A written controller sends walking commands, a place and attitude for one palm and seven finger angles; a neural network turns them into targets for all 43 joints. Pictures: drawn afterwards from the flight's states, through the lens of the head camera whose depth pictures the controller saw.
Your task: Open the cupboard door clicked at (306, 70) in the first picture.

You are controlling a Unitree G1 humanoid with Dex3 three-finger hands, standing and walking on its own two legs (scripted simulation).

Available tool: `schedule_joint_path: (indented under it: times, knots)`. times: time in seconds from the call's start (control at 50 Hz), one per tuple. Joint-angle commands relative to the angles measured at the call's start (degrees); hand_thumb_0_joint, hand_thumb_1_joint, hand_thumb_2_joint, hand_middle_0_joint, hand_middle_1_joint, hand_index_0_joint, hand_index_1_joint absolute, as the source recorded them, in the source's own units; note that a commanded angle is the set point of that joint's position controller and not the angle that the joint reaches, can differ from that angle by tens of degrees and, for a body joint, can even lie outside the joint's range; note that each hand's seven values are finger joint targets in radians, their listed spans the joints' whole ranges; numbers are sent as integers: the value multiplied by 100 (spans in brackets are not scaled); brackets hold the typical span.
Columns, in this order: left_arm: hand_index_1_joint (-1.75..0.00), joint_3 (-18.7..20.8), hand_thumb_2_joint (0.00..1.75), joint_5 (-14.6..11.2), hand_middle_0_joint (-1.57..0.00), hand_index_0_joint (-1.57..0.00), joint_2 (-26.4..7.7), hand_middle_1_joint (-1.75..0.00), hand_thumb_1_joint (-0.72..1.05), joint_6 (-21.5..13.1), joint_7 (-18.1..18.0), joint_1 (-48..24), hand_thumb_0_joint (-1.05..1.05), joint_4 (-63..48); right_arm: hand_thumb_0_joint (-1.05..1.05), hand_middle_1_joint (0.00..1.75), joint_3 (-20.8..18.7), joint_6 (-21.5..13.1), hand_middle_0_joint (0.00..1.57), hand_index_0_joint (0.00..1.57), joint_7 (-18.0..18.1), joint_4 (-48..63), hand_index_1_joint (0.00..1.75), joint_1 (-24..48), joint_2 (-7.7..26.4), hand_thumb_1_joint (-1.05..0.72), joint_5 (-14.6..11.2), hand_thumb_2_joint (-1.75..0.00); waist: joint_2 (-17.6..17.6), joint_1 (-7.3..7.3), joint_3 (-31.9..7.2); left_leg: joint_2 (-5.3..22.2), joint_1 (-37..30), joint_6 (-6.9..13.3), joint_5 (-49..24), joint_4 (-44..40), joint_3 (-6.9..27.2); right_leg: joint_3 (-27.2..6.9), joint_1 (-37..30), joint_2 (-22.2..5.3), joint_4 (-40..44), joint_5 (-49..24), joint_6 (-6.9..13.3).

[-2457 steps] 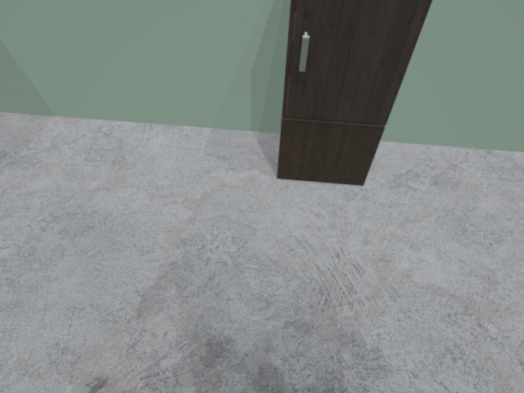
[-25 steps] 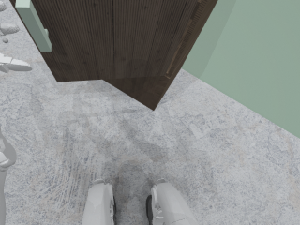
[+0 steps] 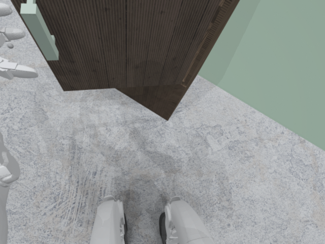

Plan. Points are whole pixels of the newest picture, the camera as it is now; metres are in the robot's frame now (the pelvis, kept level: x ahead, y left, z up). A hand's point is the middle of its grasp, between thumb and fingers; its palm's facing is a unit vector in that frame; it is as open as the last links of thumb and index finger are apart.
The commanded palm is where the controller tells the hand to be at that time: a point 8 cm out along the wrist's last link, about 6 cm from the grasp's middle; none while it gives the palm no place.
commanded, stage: move the hooked fingers beside the handle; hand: left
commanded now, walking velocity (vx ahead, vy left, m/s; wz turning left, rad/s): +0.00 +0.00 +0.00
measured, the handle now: (42, 27) +0.57 +0.23 +0.07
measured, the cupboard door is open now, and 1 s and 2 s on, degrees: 41 41 40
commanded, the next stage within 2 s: slide the fingers in behind the handle in 0.30 s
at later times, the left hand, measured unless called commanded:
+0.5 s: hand (13, 47) +0.53 +0.28 +0.06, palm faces +0.10 -0.99 -0.01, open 14.0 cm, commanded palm +0.52 +0.29 +0.06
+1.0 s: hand (22, 48) +0.53 +0.26 +0.06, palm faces +0.13 -0.99 -0.01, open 14.3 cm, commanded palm +0.52 +0.26 +0.06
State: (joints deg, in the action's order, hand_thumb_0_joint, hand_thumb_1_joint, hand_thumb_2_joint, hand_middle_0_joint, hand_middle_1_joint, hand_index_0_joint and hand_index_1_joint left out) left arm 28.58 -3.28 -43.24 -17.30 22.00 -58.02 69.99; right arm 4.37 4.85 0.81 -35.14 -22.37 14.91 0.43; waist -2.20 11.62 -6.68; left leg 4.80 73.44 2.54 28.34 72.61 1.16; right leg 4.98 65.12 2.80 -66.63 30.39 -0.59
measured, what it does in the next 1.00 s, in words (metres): stands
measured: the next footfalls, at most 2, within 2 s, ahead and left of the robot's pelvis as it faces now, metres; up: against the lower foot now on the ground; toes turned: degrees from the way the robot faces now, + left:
none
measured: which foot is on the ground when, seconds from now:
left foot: down 0.00-1.00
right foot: down 0.00-1.00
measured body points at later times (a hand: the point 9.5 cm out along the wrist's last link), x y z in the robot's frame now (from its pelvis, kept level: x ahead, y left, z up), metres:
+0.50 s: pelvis +0.00 +0.00 -0.01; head +0.18 +0.05 +0.40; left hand +0.52 +0.33 +0.06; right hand +0.00 -0.27 -0.10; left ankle +0.04 +0.09 -0.62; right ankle +0.01 -0.14 -0.62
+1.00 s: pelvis +0.00 +0.00 +0.00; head +0.17 +0.05 +0.41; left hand +0.51 +0.32 +0.06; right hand +0.00 -0.27 -0.10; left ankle +0.04 +0.09 -0.62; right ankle +0.01 -0.14 -0.62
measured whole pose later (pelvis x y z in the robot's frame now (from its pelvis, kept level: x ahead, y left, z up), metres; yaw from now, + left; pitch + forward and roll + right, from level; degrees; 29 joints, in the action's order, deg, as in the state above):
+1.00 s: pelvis +0.00 +0.00 +0.00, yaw +1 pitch +29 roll -7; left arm 24.6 -4.5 -38.5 -20.5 15.5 -58.6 69.8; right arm 3.3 4.0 0.3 -36.9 -21.7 14.9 1.4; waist -2.0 11.1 -6.9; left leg 4.0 74.1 2.3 28.1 73.2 1.9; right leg 5.7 65.5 2.2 -67.7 30.9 -0.3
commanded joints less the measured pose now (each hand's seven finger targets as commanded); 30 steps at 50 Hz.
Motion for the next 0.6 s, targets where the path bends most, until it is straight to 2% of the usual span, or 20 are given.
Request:
schedule_joint_path:
  times: [0.0, 0.02, 0.04, 0.06, 0.1, 0.16, 0.18, 0.2, 0.22, 0.28, 0.32, 0.36, 0.38, 0.42, 0.46, 0.52, 0.54, 0.56, 0.58]
  knots:
    - [-120, 48, 30, -150, -30, -30, -1364, -120, -50, -383, -88, -2241, 0, -974, 0, 30, -460, -50, 20, 20, 134, 122, 30, -1175, 1329, -90, 51, -90, -1155, 162, -2700, -30, -3699, -80, -2325, -760, 644, -56, 144, 142, 724, -1375, 209]
    - [-120, 72, 30, -141, -30, -30, -1428, -120, -50, -447, -118, -2287, 0, -1005, 0, 30, -448, -60, 20, 20, 132, 130, 30, -1151, 1331, -90, 61, -90, -1152, 160, -2710, -37, -3648, -77, -2292, -741, 631, -73, 126, 141, 712, -1358, 210]
    - [-120, 161, 30, -148, -30, -30, -1535, -120, -50, -569, -148, -2408, 0, -1179, 0, 30, -447, -73, 20, 20, 132, 131, 30, -1148, 1323, -90, 75, -90, -1384, 113, -2824, -34, -3810, -100, -2494, -711, 642, -79, 168, 135, 649, -1438, 239]
    - [-120, 162, 30, -123, -30, -30, -1546, -120, -50, -653, -177, -2424, 0, -1299, 0, 30, -456, -64, 20, 20, 117, 126, 30, -1144, 1317, -90, 89, -90, -1517, 75, -3009, -31, -3987, -131, -2646, -695, 649, -83, 179, 131, 630, -1479, 239]
    - [-120, 151, 30, -96, -30, -30, -1480, -120, -50, -772, -225, -2364, 0, -1369, 0, 30, -469, -61, 20, 20, 81, 140, 30, -1106, 1293, -90, 103, -90, -1627, 20, -3117, -23, -4155, -175, -2775, -695, 680, -65, 173, 133, 598, -1491, 248]
    - [-120, 250, 30, -76, -30, -30, -1579, -120, -50, -777, -262, -2306, 0, -1280, 0, 30, -477, -29, 20, 20, 75, 146, 30, -1094, 1323, -90, 98, -90, -1524, 40, -3223, -17, -4121, -154, -2863, -640, 679, -81, 122, 129, 568, -1565, 231]
    - [-120, 222, 30, -76, -30, -30, -1552, -120, -50, -725, -246, -2279, 0, -1161, 0, 30, -463, -14, 20, 20, 70, 154, 30, -1072, 1312, -90, 85, -90, -1423, 40, -3164, -42, -3935, -132, -2712, -632, 631, -88, 12, 127, 582, -1548, 216]
    - [-120, 283, 30, -64, -30, -30, -1664, -120, -50, -671, -239, -2250, 0, -1066, 0, 30, -452, -5, 20, 20, 86, 168, 30, -1075, 1328, -90, 72, -90, -1235, 55, -3099, -47, -3744, -98, -2595, -628, 606, -97, -105, 132, 592, -1546, 205]
    - [-120, 184, 30, -66, -30, -30, -1598, -120, -50, -631, -214, -2324, 0, -1065, 0, 30, -445, -4, 20, 20, 95, 178, 30, -1061, 1323, -90, 55, -90, -1279, 92, -3048, -62, -3660, -79, -2522, -628, 564, -125, -151, 127, 619, -1563, 191]
    - [-120, 455, 30, -61, -30, -30, -1929, -120, -50, -631, -189, -2129, 0, -1192, 0, 30, -451, -2, 20, 20, 112, 217, 30, -1070, 1351, -90, 56, -90, -1304, -47, -3346, -68, -3717, -89, -2705, -605, 561, -135, -317, 126, 580, -1701, 201]
    - [-120, 343, 30, -80, -30, -30, -1856, -120, -50, -657, -156, -2362, 0, -1242, 0, 30, -427, -9, 20, 20, 119, 187, 30, -1024, 1320, -90, 50, -90, -1237, 50, -3222, -66, -3520, -56, -2547, -545, 515, -168, -339, 138, 590, -1682, 178]
    - [-120, 327, 30, -102, -30, -30, -1833, -120, -50, -753, -124, -2481, 0, -1417, 0, 30, -446, -22, 20, 20, 122, 150, 30, -1036, 1319, -90, 51, -90, -1505, 37, -3368, -50, -3790, -90, -2635, -547, 555, -159, -182, 140, 580, -1645, 199]
    - [-120, 298, 30, -125, -30, -30, -1771, -120, -50, -745, -108, -2439, 0, -1355, 0, 30, -446, -24, 20, 20, 123, 126, 30, -1042, 1318, -90, 45, -90, -1394, 65, -3360, -49, -3774, -79, -2625, -534, 561, -161, -187, 152, 591, -1655, 198]
    - [-120, 144, 30, -154, -30, -30, -1587, -120, -50, -671, -67, -2484, 0, -1121, 0, 30, -432, -38, 20, 20, 134, 80, 30, -1035, 1311, -90, 38, -90, -1227, 177, -3103, -49, -3510, -48, -2329, -518, 535, -161, -133, 154, 625, -1512, 177]
    - [-120, -4, 30, -177, -30, -30, -1416, -120, -50, -598, -32, -2569, 0, -992, 0, 30, -422, -46, 20, 20, 149, 63, 30, -1055, 1323, -90, 24, -90, -1237, 236, -2978, -42, -3545, -50, -2265, -557, 583, -125, 16, 147, 630, -1439, 184]
    - [-120, -84, 30, -157, -30, -30, -1321, -120, -50, -503, -53, -2506, 0, -1101, 0, 30, -441, -45, 20, 20, 154, 65, 30, -1108, 1327, -90, 47, -90, -1466, 159, -3146, -44, -3771, -76, -2415, -594, 617, -110, 97, 126, 620, -1466, 210]
    - [-120, -125, 30, -171, -30, -30, -1184, -120, -50, -517, -62, -2471, 0, -1139, 0, 30, -453, -57, 20, 20, 136, 62, 30, -1128, 1298, -90, 54, -90, -1615, 145, -3245, -46, -3957, -92, -2599, -576, 650, -87, 214, 130, 574, -1519, 231]
    - [-120, 20, 30, -161, -30, -30, -1367, -120, -50, -527, -101, -2485, 0, -1220, 0, 30, -460, -38, 20, 20, 134, 50, 30, -1139, 1322, -90, 73, -90, -1604, 95, -3298, -21, -4013, -118, -2646, -584, 664, -82, 194, 122, 579, -1535, 225]
    - [-120, 16, 30, -175, -30, -30, -1308, -120, -50, -514, -127, -2409, 0, -1198, 0, 30, -453, -39, 20, 20, 117, 70, 30, -1131, 1295, -90, 74, -90, -1524, 81, -3298, -41, -3916, -105, -2668, -574, 639, -90, 77, 132, 580, -1583, 218]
